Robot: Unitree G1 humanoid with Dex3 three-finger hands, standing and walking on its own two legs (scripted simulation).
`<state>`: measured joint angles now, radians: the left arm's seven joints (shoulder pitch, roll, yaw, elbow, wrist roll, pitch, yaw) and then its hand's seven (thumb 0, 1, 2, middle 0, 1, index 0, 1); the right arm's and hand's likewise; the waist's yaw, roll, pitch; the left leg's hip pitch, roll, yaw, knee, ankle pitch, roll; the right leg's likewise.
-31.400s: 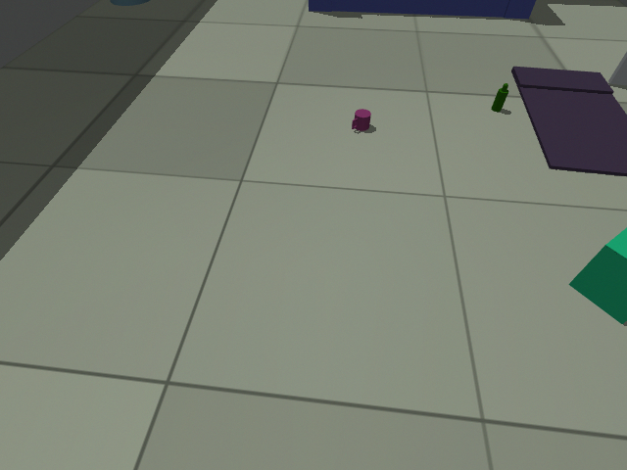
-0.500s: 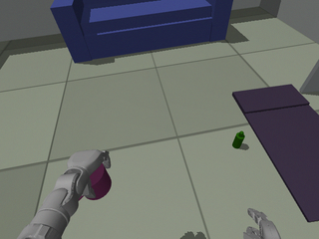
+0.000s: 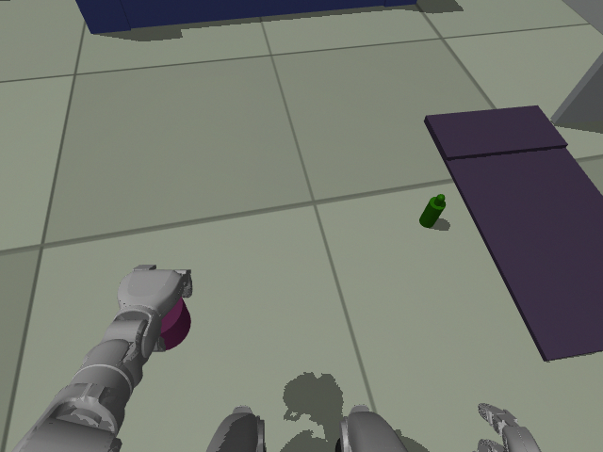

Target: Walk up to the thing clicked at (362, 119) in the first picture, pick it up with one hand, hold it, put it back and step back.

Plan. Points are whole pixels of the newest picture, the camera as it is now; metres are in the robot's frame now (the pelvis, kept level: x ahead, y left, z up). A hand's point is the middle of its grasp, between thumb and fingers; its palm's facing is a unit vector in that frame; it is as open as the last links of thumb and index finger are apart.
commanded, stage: crouch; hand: left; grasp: from above
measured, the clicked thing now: (150, 324) +0.32 +0.25 -0.14
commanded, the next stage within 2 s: lower in 1.50 s
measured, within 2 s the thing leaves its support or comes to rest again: neither
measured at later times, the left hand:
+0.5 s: hand (189, 337) +0.36 +0.24 -0.35, palm faces -0.49 +0.00 -0.87, open 10.6 cm
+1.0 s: hand (198, 341) +0.38 +0.25 -0.47, palm faces -0.47 -0.02 -0.88, open 10.5 cm
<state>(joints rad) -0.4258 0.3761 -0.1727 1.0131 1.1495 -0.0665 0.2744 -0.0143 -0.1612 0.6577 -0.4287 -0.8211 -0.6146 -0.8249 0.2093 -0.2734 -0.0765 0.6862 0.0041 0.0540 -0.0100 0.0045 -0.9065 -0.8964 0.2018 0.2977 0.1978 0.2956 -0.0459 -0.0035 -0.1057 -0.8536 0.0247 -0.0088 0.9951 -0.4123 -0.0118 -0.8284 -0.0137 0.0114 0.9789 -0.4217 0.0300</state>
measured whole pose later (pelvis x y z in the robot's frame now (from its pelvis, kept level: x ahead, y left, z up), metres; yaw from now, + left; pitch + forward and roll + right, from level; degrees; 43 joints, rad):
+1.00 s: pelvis -0.05 +0.00 -0.30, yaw -4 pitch +37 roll -6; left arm -0.79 0.55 0.03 1.28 1.21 -0.12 0.39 -0.01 -0.19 0.67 -0.46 -0.81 -0.66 -0.80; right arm 0.12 -0.25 -0.04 0.74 -0.11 -0.06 0.09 0.00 -0.92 -0.90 0.20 0.30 0.20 0.29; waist -0.15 0.01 -0.14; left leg -2.12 0.02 -0.10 2.15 -0.68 -0.01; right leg -2.05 0.01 -0.03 2.09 -0.69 0.05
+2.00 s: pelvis -0.06 +0.00 -0.39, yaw -7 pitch +33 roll -7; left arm -0.89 0.69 0.11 1.51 1.29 -0.24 0.50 -0.01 -0.18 0.67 -0.45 -0.81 -0.65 -0.80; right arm 0.12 -0.27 0.05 0.78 -0.18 -0.10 0.14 0.00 -0.92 -0.90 0.20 0.30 0.20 0.30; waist -0.22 -0.04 -0.03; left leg -2.34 0.00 -0.16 2.44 -0.68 -0.03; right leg -2.27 0.04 -0.06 2.37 -0.68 0.05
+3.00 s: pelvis -0.05 +0.00 -0.41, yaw -10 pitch +29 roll -10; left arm -0.94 0.82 0.15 1.72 1.32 -0.26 0.64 0.00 -0.33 0.87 -0.28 -1.01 -0.36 -1.00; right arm 0.10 -0.30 0.14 0.79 -0.28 -0.19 0.24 0.00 -0.90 -0.89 0.20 0.30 0.20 0.30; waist -0.28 -0.08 0.05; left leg -2.36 0.01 -0.22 2.56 -0.71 -0.03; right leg -2.27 0.06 -0.10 2.44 -0.69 0.06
